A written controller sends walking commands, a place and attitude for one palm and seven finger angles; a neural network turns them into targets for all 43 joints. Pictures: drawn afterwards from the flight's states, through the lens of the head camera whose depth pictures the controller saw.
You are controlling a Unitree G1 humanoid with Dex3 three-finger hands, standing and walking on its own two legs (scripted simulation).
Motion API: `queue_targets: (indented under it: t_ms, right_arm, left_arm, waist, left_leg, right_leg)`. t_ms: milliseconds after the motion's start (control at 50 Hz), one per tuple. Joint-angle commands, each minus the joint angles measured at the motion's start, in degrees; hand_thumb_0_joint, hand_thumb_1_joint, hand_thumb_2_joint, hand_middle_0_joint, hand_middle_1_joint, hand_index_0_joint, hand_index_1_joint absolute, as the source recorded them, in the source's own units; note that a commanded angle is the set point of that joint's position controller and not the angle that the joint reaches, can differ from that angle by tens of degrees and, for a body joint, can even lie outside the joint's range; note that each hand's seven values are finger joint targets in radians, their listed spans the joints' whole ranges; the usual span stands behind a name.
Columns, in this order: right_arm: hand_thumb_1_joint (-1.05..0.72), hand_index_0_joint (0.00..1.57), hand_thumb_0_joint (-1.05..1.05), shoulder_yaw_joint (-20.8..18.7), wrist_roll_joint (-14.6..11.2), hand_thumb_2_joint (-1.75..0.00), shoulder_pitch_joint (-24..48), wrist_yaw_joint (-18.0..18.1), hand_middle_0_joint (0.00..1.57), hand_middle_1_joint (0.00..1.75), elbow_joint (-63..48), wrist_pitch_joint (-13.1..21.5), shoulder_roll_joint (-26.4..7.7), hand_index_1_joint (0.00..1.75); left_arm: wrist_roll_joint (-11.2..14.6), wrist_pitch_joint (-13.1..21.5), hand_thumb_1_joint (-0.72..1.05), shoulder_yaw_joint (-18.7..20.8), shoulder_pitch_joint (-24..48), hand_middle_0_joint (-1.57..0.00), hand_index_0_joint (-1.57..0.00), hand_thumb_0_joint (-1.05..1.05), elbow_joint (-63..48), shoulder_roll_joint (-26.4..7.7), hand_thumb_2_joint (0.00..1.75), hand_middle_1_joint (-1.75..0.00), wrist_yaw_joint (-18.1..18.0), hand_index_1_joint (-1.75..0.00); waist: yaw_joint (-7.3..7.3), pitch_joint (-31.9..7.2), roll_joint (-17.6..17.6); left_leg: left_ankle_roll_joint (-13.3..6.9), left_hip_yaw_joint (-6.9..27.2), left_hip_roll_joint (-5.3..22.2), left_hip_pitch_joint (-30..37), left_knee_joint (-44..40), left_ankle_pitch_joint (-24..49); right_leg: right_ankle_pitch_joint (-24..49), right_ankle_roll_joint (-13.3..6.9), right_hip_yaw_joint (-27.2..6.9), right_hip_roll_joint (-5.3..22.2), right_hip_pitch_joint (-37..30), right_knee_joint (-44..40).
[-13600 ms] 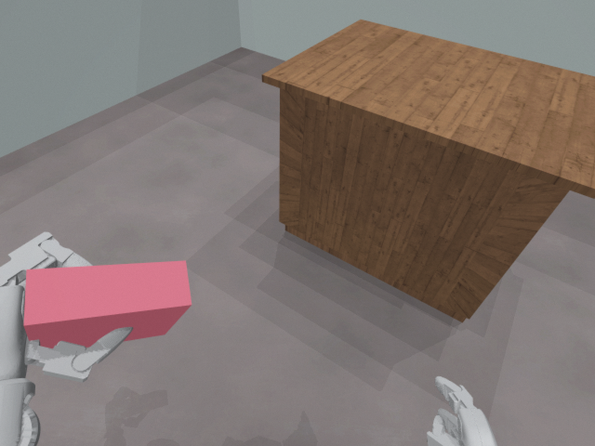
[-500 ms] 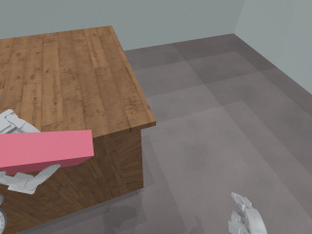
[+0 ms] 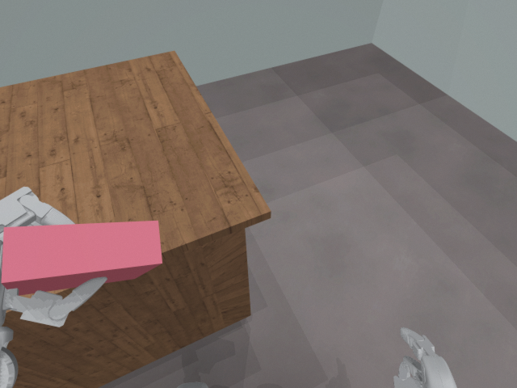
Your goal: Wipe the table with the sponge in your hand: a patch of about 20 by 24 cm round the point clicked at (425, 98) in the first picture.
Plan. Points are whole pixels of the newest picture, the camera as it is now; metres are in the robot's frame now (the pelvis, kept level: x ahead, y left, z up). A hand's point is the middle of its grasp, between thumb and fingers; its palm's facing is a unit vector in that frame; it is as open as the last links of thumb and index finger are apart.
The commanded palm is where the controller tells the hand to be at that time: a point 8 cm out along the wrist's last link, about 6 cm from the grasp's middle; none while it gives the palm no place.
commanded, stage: shuffle to correct the standing spot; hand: left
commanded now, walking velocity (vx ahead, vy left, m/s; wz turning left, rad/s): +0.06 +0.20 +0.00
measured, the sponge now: (106, 256) +0.23 +0.19 +0.15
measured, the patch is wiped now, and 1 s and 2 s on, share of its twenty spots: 0.00 0.00 0.00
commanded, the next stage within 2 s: come to a stop and stand still in 1.20 s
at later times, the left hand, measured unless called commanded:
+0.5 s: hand out of the picture +0.22 +0.36 +0.17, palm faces +0.44 -0.79 -0.43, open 9.0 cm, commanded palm +0.15 +0.39 +0.18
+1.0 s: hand out of the picture +0.21 +0.45 +0.17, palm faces +0.38 -0.83 -0.41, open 9.0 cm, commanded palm +0.15 +0.49 +0.18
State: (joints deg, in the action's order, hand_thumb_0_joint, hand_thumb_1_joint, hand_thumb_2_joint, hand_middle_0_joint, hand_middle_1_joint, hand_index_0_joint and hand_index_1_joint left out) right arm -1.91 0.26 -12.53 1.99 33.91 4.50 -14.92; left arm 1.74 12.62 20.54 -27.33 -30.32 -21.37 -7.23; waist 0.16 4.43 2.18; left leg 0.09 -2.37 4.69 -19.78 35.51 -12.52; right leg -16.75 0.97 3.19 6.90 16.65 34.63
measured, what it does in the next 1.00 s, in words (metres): steps to the left: left foot, then right foot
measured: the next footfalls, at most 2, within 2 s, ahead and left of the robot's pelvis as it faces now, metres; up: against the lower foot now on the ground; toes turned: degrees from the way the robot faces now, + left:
left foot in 0.04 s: +0.08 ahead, +0.24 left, +0.00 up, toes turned +2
right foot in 0.58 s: +0.03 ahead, +0.04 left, +0.00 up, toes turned -7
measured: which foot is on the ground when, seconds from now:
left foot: up 0.00-0.02, down 0.04-0.60, up 0.62-0.88, down 0.90-1.00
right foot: down 0.00-0.38, up 0.40-0.56, down 0.58-0.92, up 0.94-1.00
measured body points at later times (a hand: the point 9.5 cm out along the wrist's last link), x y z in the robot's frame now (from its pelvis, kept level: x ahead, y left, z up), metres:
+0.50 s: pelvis -0.01 +0.11 -0.02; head +0.02 +0.12 +0.43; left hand +0.19 +0.40 +0.19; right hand +0.16 -0.11 -0.10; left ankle +0.04 +0.24 -0.73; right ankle -0.02 -0.01 -0.69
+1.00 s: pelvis -0.01 +0.21 -0.01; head +0.01 +0.23 +0.44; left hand +0.19 +0.49 +0.19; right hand +0.14 -0.05 -0.09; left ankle +0.02 +0.35 -0.73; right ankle -0.02 +0.08 -0.71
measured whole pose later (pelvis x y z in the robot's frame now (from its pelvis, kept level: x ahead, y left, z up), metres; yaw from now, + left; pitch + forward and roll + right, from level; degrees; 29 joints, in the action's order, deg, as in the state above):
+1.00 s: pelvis -0.01 +0.21 -0.01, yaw -1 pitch -2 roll +2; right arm -2.9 -0.1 -11.4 2.8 35.7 6.7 -11.9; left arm 0.6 12.2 21.4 -24.2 -30.1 -22.7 -8.4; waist -0.2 4.4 4.0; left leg 1.0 -3.2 1.5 -17.4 34.5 -15.6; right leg -28.6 0.7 1.2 4.9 22.5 52.3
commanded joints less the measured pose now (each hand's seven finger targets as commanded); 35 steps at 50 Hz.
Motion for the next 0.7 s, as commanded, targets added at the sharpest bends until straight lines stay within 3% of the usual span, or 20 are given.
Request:
queue_targets:
  t_ms: [0,40,80,120,140,160,180,200,260,320,360,400,420,480,540,560,580,600,620,680]
  right_arm:
    - [-0.9,0.2,0.0,-2.2,-1.3,-0.9,4.3,1.1,0.2,0.3,-9.9,3.7,-3.9,0.3]
    - [-0.9,0.2,0.0,-2.9,-1.9,-0.9,3.3,0.4,0.2,0.3,-10.5,4.2,-5.6,0.3]
    - [-0.9,0.2,0.0,-2.6,-1.7,-0.9,3.4,0.4,0.2,0.3,-9.7,4.5,-4.8,0.3]
    - [-0.9,0.2,0.0,-1.7,-1.8,-0.9,3.9,-0.5,0.2,0.3,-9.2,4.9,-4.4,0.3]
    - [-0.9,0.2,0.0,-1.2,-1.5,-0.9,4.1,-0.8,0.2,0.3,-9.2,4.9,-4.1,0.3]
    - [-0.9,0.2,0.0,-1.0,-1.3,-0.9,4.3,-1.2,0.2,0.3,-9.5,4.7,-2.8,0.3]
    - [-0.9,0.2,0.0,-1.0,-1.5,-0.9,5.7,-1.6,0.2,0.3,-9.5,4.3,-2.7,0.3]
    - [-0.9,0.2,0.0,-1.9,-1.3,-0.9,5.4,-1.8,0.2,0.3,-8.9,4.0,-4.1,0.3]
    - [-0.9,0.2,0.0,-0.5,-0.7,-0.9,5.0,-1.4,0.2,0.3,-7.7,3.5,-2.4,0.3]
    - [-0.9,0.2,0.0,-0.7,-1.3,-0.9,4.5,-0.2,0.2,0.3,-7.0,2.7,-2.0,0.3]
    - [-0.9,0.2,0.0,-2.5,-1.2,-0.9,3.7,-0.2,0.2,0.3,-8.7,4.0,-4.8,0.3]
    - [-0.9,0.2,0.0,-2.2,-1.1,-0.9,3.2,0.1,0.2,0.3,-7.6,5.1,-3.6,0.3]
    - [-0.9,0.2,0.0,-2.2,-1.1,-0.9,3.7,-0.2,0.2,0.3,-7.8,5.1,-3.9,0.3]
    - [-0.9,0.2,0.0,-1.3,-1.7,-0.9,5.5,-0.8,0.2,0.3,-7.3,6.1,-3.3,0.3]
    - [-0.9,0.2,0.0,0.2,-1.2,-0.9,6.1,-1.2,0.2,0.3,-7.8,5.8,-3.3,0.3]
    - [-0.9,0.2,0.0,0.3,-0.9,-0.9,5.3,-1.2,0.2,0.3,-7.7,5.2,-2.1,0.3]
    - [-0.9,0.2,0.0,0.0,-0.7,-0.9,5.4,-1.4,0.2,0.3,-8.2,4.3,-2.4,0.3]
    - [-0.9,0.2,0.0,0.0,-0.1,-0.9,5.6,-1.4,0.2,0.3,-7.1,3.9,-3.6,0.3]
    - [-0.9,0.2,0.0,-1.4,-0.9,-0.9,4.0,-1.7,0.2,0.3,-6.5,3.8,-4.9,0.3]
    - [-0.9,0.2,0.0,-0.4,-0.9,-0.9,5.9,-1.1,0.2,0.3,-5.7,2.4,-3.7,0.3]
  left_arm:
    - [1.2,3.5,0.1,8.8,3.5,-1.2,-1.2,0.0,-11.9,-10.5,1.3,-1.6,-1.7,-1.6]
    - [1.2,3.9,0.1,9.7,2.4,-1.2,-1.2,0.0,-9.4,-10.8,1.3,-1.6,-1.4,-1.6]
    - [1.3,3.6,0.1,10.6,-0.1,-1.2,-1.2,0.0,-7.3,-11.2,1.3,-1.6,-1.2,-1.6]
    - [0.8,4.1,0.1,8.9,2.5,-1.2,-1.2,0.0,-9.7,-9.6,1.3,-1.6,-1.3,-1.6]
    - [0.4,4.2,0.1,8.3,3.4,-1.2,-1.2,0.0,-10.8,-9.8,1.3,-1.6,-1.5,-1.6]
    - [0.0,4.2,0.1,8.3,3.9,-1.2,-1.2,0.0,-11.3,-11.6,1.3,-1.6,-1.8,-1.6]
    - [0.8,3.5,0.1,8.6,4.0,-1.2,-1.2,0.0,-10.2,-12.1,1.3,-1.6,-2.2,-1.6]
    - [1.0,3.2,0.1,6.7,5.5,-1.2,-1.2,0.0,-12.7,-10.6,1.3,-1.6,-2.3,-1.6]
    - [0.0,3.7,0.1,9.4,5.3,-1.2,-1.2,0.0,-13.4,-11.8,1.3,-1.6,-2.9,-1.6]
    - [0.6,3.4,0.1,9.1,6.5,-1.2,-1.2,0.0,-13.1,-10.9,1.3,-1.6,-2.3,-1.6]
    - [0.1,4.4,0.1,8.1,10.8,-1.2,-1.2,0.0,-17.6,-10.5,1.3,-1.6,-2.2,-1.6]
    - [0.2,3.9,0.1,9.0,5.3,-1.2,-1.2,0.0,-8.3,-10.7,1.3,-1.6,-1.9,-1.6]
    - [0.5,3.6,0.1,8.4,6.4,-1.2,-1.2,0.0,-10.8,-10.4,1.3,-1.6,-1.9,-1.6]
    - [1.0,3.8,0.1,7.7,6.8,-1.2,-1.2,0.0,-15.4,-9.6,1.3,-1.6,-1.9,-1.6]
    - [0.7,2.4,0.1,7.2,3.4,-1.2,-1.2,0.0,-14.0,-9.5,1.3,-1.6,-2.0,-1.6]
    - [0.2,2.2,0.1,8.4,2.8,-1.2,-1.2,0.0,-12.3,-11.4,1.3,-1.6,-2.3,-1.6]
    - [0.6,1.7,0.1,9.9,1.5,-1.2,-1.2,0.0,-8.9,-13.1,1.3,-1.6,-2.5,-1.6]
    - [1.6,2.1,0.1,10.1,4.1,-1.2,-1.2,0.0,-8.2,-12.6,1.3,-1.6,-2.5,-1.6]
    - [1.8,1.9,0.1,7.6,3.9,-1.2,-1.2,0.0,-6.4,-9.3,1.3,-1.6,-1.9,-1.6]
    - [1.3,2.7,0.1,10.8,1.2,-1.2,-1.2,0.0,-3.3,-12.2,1.3,-1.6,-2.0,-1.6]
  waist:
    - [0.37,-11.0,-5.2]
    - [0.42,-10.5,-10.3]
    - [0.7,-9.4,-17.0]
    - [0.89,-9.8,-15.7]
    - [0.95,-10.2,-9.8]
    - [0.39,-10.4,3.4]
    - [1.46,-8.2,11.7]
    - [1.09,-7.7,14.0]
    - [-0.07,-8.2,10.1]
    - [-1.67,-9.9,-5.3]
    - [-1.3,-10.0,-28.1]
    - [-0.58,-8.7,-16.0]
    - [-0.67,-9.6,-16.0]
    - [-0.06,-11.4,-15.3]
    - [1.13,-11.5,-10.2]
    - [0.55,-11.6,1.7]
    - [0.25,-9.4,12.9]
    - [0.13,-7.9,9.5]
    - [-0.71,-7.2,10.3]
    - [-0.18,-7.2,5.6]
  left_leg:
    - [-2.9,3.7,2.1,10.9,-10.5,7.0]
    - [-7.2,12.0,9.0,8.5,-13.7,17.3]
    - [-7.8,6.3,7.3,5.8,-10.5,23.4]
    - [-5.2,1.6,4.6,0.0,-5.5,15.2]
    - [-3.1,-0.5,1.6,-4.5,-0.4,7.2]
    - [-0.2,-4.2,-4.0,-10.8,9.9,-2.7]
    - [1.0,-1.4,-4.9,-13.7,20.2,-14.3]
    - [1.2,3.6,-2.6,-15.0,26.5,-14.5]
    - [-0.1,6.9,2.2,-6.5,15.7,-13.2]
    - [1.1,-0.2,-4.7,11.0,-7.9,-0.1]
    - [-7.3,20.9,9.9,10.0,-17.9,6.8]
    - [-11.5,19.4,10.4,6.2,-16.9,7.9]
    - [-11.9,18.7,9.4,5.4,-15.1,9.0]
    - [-9.6,8.3,5.5,4.5,-11.6,9.0]
    - [-5.4,6.4,2.8,-5.3,-5.5,-2.6]
    - [-2.7,2.9,-1.9,-10.8,4.8,-8.8]
    - [-0.1,0.8,-6.6,-18.1,19.4,-14.2]
    - [1.3,4.8,-4.6,-18.9,28.3,-13.1]
    - [2.0,6.0,-3.8,-20.5,32.1,-9.9]
    - [1.5,6.6,-0.6,-18.3,29.3,-7.3]
  right_leg:
    - [4.4,-0.5,-1.4,0.0,0.9,5.0]
    - [-10.6,0.4,1.7,-5.6,5.4,16.3]
    - [-10.4,0.2,3.1,-4.0,3.3,12.8]
    - [-0.5,-0.4,2.8,-3.6,-5.2,1.1]
    - [9.6,-1.5,-1.2,-0.9,-10.2,-5.8]
    - [16.4,-5.4,-16.5,9.2,-13.0,-11.1]
    - [17.8,-9.3,-27.7,17.7,-10.0,-15.7]
    - [16.5,-11.1,-27.6,18.9,-10.4,-15.8]
    - [18.2,-9.3,-14.8,15.6,-2.7,-8.9]
    - [4.1,-2.5,-2.1,3.2,5.1,5.2]
    - [-20.0,0.7,1.0,-6.0,13.3,29.1]
    - [-16.7,0.0,-1.6,-4.4,14.2,35.6]
    - [-15.2,0.4,-1.5,-3.2,13.0,33.4]
    - [-10.4,0.4,1.7,-4.3,4.3,17.1]
    - [1.6,-0.5,1.0,-3.5,-11.3,-6.6]
    - [1.7,-3.7,-11.4,4.9,-14.9,-14.9]
    - [6.6,-8.9,-31.6,17.5,-14.2,-19.7]
    - [8.9,-10.9,-31.0,20.6,-10.8,-20.0]
    - [15.2,-9.8,-27.0,18.3,-11.3,-18.3]
    - [22.4,-9.8,-17.1,14.6,-9.7,-12.8]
